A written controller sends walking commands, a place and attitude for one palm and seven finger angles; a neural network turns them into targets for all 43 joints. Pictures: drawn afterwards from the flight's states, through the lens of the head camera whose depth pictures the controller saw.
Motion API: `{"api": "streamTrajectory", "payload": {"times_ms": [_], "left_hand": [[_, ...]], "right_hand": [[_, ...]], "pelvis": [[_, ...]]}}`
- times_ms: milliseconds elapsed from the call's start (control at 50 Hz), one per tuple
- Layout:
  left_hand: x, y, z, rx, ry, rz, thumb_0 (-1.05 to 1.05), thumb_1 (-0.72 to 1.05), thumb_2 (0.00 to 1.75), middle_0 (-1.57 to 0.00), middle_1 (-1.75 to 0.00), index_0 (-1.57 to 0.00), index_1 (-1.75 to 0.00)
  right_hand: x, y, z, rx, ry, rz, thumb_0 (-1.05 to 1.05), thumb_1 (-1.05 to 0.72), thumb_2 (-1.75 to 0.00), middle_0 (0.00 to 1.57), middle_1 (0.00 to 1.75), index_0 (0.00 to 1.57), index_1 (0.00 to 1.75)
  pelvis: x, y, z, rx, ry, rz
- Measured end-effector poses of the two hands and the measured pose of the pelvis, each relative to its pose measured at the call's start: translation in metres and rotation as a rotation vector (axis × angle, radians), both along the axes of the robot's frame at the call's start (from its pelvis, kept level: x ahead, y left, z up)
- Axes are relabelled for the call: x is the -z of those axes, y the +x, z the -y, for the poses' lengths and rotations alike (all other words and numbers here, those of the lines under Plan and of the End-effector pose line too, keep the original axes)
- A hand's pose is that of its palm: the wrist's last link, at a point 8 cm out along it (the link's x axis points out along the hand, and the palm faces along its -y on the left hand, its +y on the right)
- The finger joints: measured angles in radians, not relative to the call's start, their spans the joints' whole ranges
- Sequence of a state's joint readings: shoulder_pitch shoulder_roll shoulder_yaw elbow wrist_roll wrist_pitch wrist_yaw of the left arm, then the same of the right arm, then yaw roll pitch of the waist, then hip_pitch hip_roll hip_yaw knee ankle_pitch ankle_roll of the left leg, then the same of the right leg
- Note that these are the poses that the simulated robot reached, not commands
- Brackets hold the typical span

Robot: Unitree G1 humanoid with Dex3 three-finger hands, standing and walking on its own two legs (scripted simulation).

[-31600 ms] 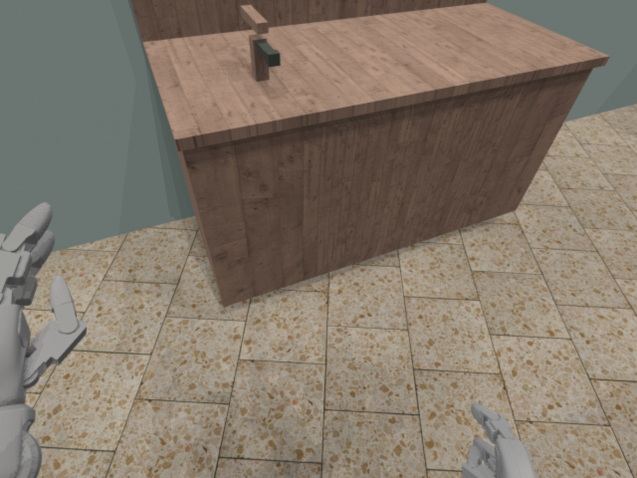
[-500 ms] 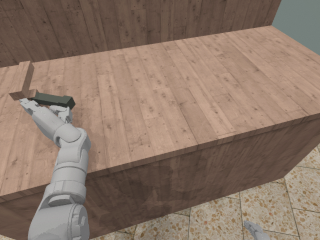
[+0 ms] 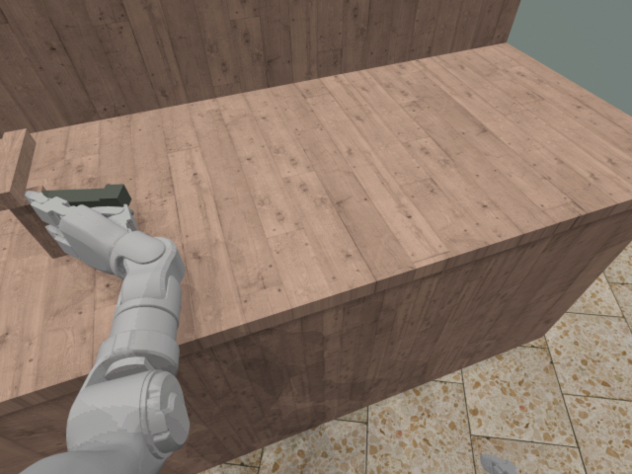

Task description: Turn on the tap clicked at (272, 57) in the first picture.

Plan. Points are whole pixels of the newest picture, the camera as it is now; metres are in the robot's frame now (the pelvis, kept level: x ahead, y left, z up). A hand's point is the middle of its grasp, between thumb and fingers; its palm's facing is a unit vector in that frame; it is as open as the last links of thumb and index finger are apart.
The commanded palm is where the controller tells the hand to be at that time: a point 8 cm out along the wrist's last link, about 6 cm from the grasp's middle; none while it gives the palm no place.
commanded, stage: push the lever round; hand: left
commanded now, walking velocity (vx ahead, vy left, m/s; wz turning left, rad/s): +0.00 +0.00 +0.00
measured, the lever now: (115, 199) +0.44 +0.28 +0.13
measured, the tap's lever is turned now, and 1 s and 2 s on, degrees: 72 75 77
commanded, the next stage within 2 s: lift the hand up off the lever in 0.92 s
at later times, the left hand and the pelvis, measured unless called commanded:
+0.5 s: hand (130, 212) +0.42 +0.26 +0.12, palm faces +0.89 -0.45 -0.07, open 8.0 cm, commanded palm +0.41 +0.28 +0.12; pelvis -0.02 -0.01 -0.01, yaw +0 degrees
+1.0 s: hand (132, 211) +0.42 +0.26 +0.12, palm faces +0.90 -0.43 -0.09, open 8.1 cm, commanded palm +0.41 +0.28 +0.12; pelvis -0.02 -0.02 -0.01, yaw +1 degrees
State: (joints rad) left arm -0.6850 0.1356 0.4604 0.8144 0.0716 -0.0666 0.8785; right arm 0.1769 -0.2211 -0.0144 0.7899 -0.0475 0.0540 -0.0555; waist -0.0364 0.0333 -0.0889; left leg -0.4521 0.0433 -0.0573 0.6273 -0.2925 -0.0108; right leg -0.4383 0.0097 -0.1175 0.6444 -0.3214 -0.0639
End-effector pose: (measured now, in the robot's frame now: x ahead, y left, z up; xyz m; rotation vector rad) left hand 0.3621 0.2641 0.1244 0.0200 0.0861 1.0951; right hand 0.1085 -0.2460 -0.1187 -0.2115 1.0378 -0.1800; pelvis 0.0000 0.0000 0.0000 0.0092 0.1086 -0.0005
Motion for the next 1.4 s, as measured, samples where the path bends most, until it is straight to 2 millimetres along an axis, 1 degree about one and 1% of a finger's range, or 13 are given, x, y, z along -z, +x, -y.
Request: {"api": "streamTrajectory", "payload": {"times_ms": [280, 520, 700, 880, 1140, 1400], "left_hand": [[0.0, 0.0, 0.0, -0.003, 0.003, -0.001, 0.01, 0.97, 0.94, 0.0, -0.09, -0.03, -0.1], [0.0, 0.001, 0.001, -0.009, 0.009, -0.011, 0.0, 0.97, 0.94, 0.0, -0.08, -0.02, -0.09], [0.0, 0.003, 0.001, -0.014, 0.015, -0.02, 0.0, 0.96, 0.94, 0.0, -0.08, -0.01, -0.09], [0.0, 0.004, 0.002, -0.02, 0.019, -0.027, 0.0, 0.97, 0.94, 0.0, -0.06, 0.0, -0.08], [-0.001, 0.005, 0.002, -0.029, 0.009, -0.024, 0.0, 0.96, 0.94, 0.0, -0.05, 0.0, -0.09], [-0.003, 0.005, 0.001, -0.027, -0.012, -0.026, 0.02, 0.94, 0.93, 0.0, -0.06, -0.01, -0.1]], "right_hand": [[0.006, -0.032, 0.019, 0.03, -0.018, -0.039, 0.01, -0.91, -0.9, 0.2, 0.3, 0.2, 0.3], [0.012, -0.047, 0.024, 0.034, -0.014, -0.057, 0.01, -0.91, -0.9, 0.2, 0.3, 0.2, 0.3], [0.015, -0.049, 0.025, 0.028, -0.007, -0.063, 0.01, -0.91, -0.9, 0.2, 0.3, 0.2, 0.3], [0.017, -0.046, 0.028, 0.023, -0.007, -0.065, 0.01, -0.91, -0.9, 0.2, 0.3, 0.2, 0.3], [0.016, -0.04, 0.033, 0.026, -0.013, -0.064, 0.01, -0.91, -0.9, 0.2, 0.3, 0.2, 0.3], [0.015, -0.042, 0.032, 0.032, -0.01, -0.056, 0.01, -0.91, -0.9, 0.2, 0.3, 0.2, 0.3]], "pelvis": [[0.004, -0.013, 0.007, 0.0, -0.001, -0.015], [0.008, -0.019, 0.012, -0.002, -0.002, -0.031], [0.01, -0.02, 0.015, -0.004, -0.002, -0.04], [0.01, -0.019, 0.018, -0.007, -0.001, -0.046], [0.01, -0.016, 0.022, -0.01, 0.001, -0.046], [0.009, -0.017, 0.021, -0.006, 0.001, -0.036]]}}
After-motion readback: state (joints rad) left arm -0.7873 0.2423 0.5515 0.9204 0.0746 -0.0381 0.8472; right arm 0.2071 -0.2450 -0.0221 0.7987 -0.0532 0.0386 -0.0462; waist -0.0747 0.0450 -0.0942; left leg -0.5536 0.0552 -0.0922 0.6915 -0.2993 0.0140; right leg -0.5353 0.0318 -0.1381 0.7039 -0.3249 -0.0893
